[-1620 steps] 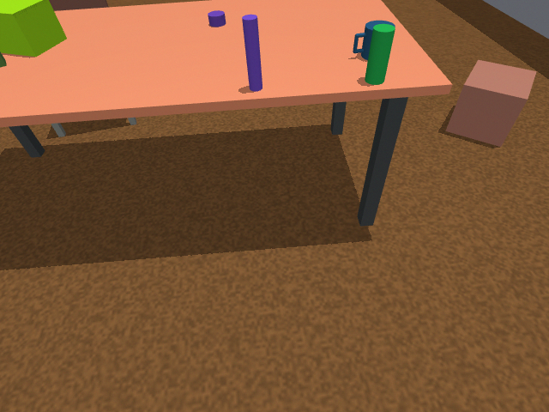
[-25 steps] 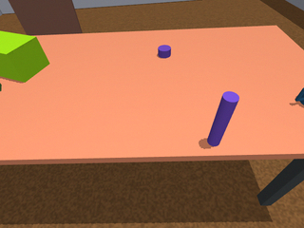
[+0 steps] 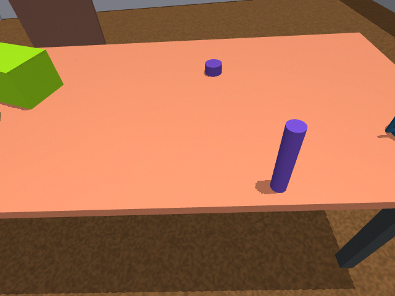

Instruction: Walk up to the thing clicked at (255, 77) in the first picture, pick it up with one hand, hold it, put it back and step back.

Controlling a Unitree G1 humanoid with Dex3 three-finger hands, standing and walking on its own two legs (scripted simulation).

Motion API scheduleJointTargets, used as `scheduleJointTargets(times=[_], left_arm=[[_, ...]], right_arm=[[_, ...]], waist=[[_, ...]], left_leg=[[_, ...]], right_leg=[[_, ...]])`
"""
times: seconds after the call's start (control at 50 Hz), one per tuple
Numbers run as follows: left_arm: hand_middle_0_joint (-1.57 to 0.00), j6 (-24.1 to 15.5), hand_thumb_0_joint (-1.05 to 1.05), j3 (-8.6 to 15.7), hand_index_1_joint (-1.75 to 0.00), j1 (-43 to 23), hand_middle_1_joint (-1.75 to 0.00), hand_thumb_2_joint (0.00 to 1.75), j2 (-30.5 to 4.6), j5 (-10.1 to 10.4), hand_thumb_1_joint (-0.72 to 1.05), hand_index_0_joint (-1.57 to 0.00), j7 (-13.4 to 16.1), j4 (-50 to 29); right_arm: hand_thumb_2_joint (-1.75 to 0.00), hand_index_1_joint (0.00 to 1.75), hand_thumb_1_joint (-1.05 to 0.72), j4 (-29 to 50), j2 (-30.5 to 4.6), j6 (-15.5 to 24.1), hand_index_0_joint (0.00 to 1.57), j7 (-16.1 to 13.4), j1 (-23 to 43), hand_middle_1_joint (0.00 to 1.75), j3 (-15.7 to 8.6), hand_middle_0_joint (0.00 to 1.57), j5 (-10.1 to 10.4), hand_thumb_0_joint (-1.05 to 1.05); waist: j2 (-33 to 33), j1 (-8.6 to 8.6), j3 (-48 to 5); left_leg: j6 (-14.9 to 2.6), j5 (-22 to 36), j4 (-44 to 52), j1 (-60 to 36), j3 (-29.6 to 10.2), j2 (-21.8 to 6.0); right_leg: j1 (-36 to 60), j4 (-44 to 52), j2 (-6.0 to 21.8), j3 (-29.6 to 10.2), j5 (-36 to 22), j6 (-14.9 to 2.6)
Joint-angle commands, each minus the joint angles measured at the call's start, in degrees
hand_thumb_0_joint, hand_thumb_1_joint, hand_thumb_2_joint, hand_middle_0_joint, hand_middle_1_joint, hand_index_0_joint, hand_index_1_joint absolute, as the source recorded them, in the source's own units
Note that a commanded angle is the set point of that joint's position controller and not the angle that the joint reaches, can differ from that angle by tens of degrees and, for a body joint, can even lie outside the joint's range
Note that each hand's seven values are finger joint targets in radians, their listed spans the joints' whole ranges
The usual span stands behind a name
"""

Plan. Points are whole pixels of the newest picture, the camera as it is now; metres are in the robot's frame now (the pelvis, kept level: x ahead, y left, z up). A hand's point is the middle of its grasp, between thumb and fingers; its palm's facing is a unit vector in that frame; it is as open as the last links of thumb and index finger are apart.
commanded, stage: home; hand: right
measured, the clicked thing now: (286, 160) +0.40 -0.17 +0.05
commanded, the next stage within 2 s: stand in 0.22 s
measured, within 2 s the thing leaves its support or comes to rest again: neither
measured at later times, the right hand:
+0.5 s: hand out of the picture +0.06 -0.26 -0.16, palm faces -0.03 +0.94 -0.34, open 16.0 cm
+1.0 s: hand out of the picture +0.07 -0.26 -0.16, palm faces -0.03 +0.94 -0.34, open 7.5 cm
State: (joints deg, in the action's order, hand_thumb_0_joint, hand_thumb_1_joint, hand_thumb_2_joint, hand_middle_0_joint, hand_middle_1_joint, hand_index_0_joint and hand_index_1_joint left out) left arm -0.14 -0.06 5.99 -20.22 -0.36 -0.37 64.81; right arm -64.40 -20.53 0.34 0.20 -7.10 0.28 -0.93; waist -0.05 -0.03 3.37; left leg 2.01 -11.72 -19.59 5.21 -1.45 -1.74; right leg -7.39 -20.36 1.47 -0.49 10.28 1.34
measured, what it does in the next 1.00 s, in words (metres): stands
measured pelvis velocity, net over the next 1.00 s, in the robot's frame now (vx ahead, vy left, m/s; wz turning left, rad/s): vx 0.00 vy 0.00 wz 0.00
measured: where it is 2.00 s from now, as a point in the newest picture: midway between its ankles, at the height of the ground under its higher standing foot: outside the picture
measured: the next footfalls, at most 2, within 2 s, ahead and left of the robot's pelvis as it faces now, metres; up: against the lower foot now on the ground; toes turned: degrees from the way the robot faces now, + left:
none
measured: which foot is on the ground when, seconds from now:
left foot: down 0.00-1.00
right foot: down 0.00-1.00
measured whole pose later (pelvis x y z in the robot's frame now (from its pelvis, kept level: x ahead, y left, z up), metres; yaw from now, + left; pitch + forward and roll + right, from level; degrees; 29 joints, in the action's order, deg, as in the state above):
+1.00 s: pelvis +0.00 +0.00 +0.00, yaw +0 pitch -3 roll +0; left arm -0.3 0.3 6.4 -20.3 -0.4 -0.5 64.3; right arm -63.9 -20.2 0.1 0.5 -7.4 -0.1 -0.9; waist -0.2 0.0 3.4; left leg 2.3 -11.4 -19.3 5.1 -1.7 -2.1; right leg -7.3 -20.0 1.1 -0.2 10.0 1.0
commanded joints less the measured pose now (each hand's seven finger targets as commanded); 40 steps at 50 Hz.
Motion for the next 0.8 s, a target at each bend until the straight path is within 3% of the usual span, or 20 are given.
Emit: scheduleJointTargets(times=[0.0, 0.04, 0.08, 0.12, 0.3, 0.34, 0.36, 0.46, 0.52, 0.66, 0.78], left_arm=[[-0.2, -1.0, 0.0, 2.13, -0.3, -1.55, -0.3, 0.9, -12.21, -0.22, 0.9, -0.2, 0.83, -3.12], [-0.2, -1.02, 0.0, 2.17, -0.3, -1.75, -0.3, 0.9, -12.15, -0.23, 0.9, -0.2, 0.87, -3.28], [-0.2, -0.89, 0.0, 2.28, -0.3, -1.71, -0.3, 0.9, -12.33, -0.17, 0.9, -0.2, 0.85, -3.25], [-0.2, -1.1, 0.0, 2.18, -0.3, -1.66, -0.3, 0.9, -12.13, -0.28, 0.9, -0.2, 0.84, -3.47], [-0.2, -1.23, 0.0, 2.24, -0.3, -1.31, -0.3, 0.9, -12.49, -0.14, 0.9, -0.2, 0.9, -3.48], [-0.2, -1.21, 0.0, 2.34, -0.3, -1.29, -0.3, 0.9, -12.61, -0.16, 0.9, -0.2, 0.91, -3.39], [-0.2, -1.15, 0.0, 2.44, -0.3, -1.42, -0.3, 0.9, -12.81, -0.26, 0.9, -0.2, 0.9, -3.41], [-0.2, -1.21, 0.0, 2.44, -0.3, -1.09, -0.3, 0.9, -12.51, -0.19, 0.9, -0.2, 0.81, -3.58], [-0.2, -1.24, 0.0, 2.46, -0.3, -0.89, -0.3, 0.9, -12.71, -0.14, 0.9, -0.2, 0.77, -3.55], [-0.2, -1.36, 0.0, 2.55, -0.3, -1.1, -0.3, 0.9, -12.58, -0.07, 0.9, -0.2, 0.85, -3.89], [-0.2, -1.14, 0.0, 2.44, -0.3, -1.11, -0.3, 0.9, -12.32, -0.06, 0.9, -0.2, 0.83, -3.63]], right_arm=[[-0.05, 0.05, 0.55, 3.17, -12.39, 1.26, 0.05, -0.95, 1.59, 0.05, -2.17, 0.05, 0.28, 0.0], [-0.05, 0.05, 0.56, 3.22, -12.53, 1.26, 0.05, -0.98, 1.91, 0.05, -2.26, 0.05, 0.33, 0.0], [-0.05, 0.05, 0.55, 3.07, -12.32, 1.21, 0.05, -0.94, 1.51, 0.05, -2.21, 0.05, 0.27, 0.0], [-0.05, 0.05, 0.55, 3.29, -12.68, 1.23, 0.05, -0.89, 1.84, 0.05, -2.4, 0.05, 0.26, 0.0], [-0.05, 0.05, 0.56, 3.08, -12.17, 1.08, 0.05, -0.78, 1.29, 0.05, -2.3, 0.05, 0.31, 0.0], [-0.21, 0.21, 0.4, 3.09, -11.88, 0.91, 0.2, -0.71, 1.06, 0.21, -2.24, 0.2, 0.25, 0.0], [-0.29, 0.29, 0.32, 3.11, -11.89, 0.84, 0.2, -0.73, 1.41, 0.29, -2.34, 0.2, 0.23, 0.0], [-0.69, 0.3, -0.08, 3.36, -12.0, 1.05, 0.2, -0.69, 1.46, 0.3, -2.45, 0.2, 0.29, 0.0], [-0.9, 0.3, -0.32, 3.13, -11.95, 1.05, 0.2, -0.65, 0.98, 0.3, -2.36, 0.2, 0.33, 0.0], [-0.9, 0.3, -0.88, 3.56, -12.32, 1.16, 0.2, -0.84, 0.7, 0.3, -2.47, 0.2, 0.32, 0.0], [-0.9, 0.3, -0.9, 3.6, -12.21, 1.08, 0.2, -0.98, 1.1, 0.3, -2.35, 0.2, 0.41, 0.0]], waist=[[-0.47, -0.13, -3.46], [-0.26, -0.16, -3.8], [-0.35, -0.04, -2.99], [0.14, -0.2, -4.31], [0.05, -0.09, -3.9], [0.65, 0.05, -2.74], [0.86, 0.04, -2.56], [0.07, -0.18, -3.73], [-0.02, -0.19, -2.86], [-0.65, 0.08, -5.39], [-0.69, -0.08, -4.83]], left_leg=[[-2.45, 7.92, 3.63, 1.19, -3.1, -5.18], [-2.61, 8.3, 3.27, 0.61, -3.18, -5.45], [-2.54, 4.92, 4.14, 1.21, -2.96, -5.03], [-2.78, 7.99, 3.63, 0.48, -3.14, -5.45], [-2.65, 6.59, 3.57, 1.0, -2.88, -5.21], [-2.69, 3.24, 3.94, 1.91, -2.8, -4.8], [-2.79, 2.4, 3.9, 1.5, -2.9, -4.96], [-2.62, 6.69, 3.65, 1.02, -3.19, -5.28], [-2.63, 4.81, 3.92, 1.46, -3.15, -5.16], [-2.63, 9.48, 3.0, 0.14, -2.66, -5.49], [-2.59, 10.03, 3.1, 0.07, -2.81, -5.47]], right_leg=[[0.62, 3.36, 5.2, -3.77, -6.64, -2.22], [0.77, 3.22, 5.4, -3.9, -7.5, -2.33], [-0.24, 3.77, 5.18, -4.09, -4.63, -2.34], [0.62, 3.35, 5.29, -3.93, -7.24, -2.34], [1.05, 3.91, 5.52, -4.28, -6.87, -2.38], [-0.07, 4.77, 5.22, -4.35, -2.85, -2.19], [-0.64, 4.81, 5.2, -4.45, -1.52, -2.42], [0.64, 3.66, 5.14, -4.03, -5.66, -2.59], [0.2, 4.16, 5.12, -4.34, -3.77, -2.48], [2.25, 2.71, 5.67, -4.24, -10.56, -2.67], [2.03, 2.77, 5.45, -3.78, -10.49, -2.38]])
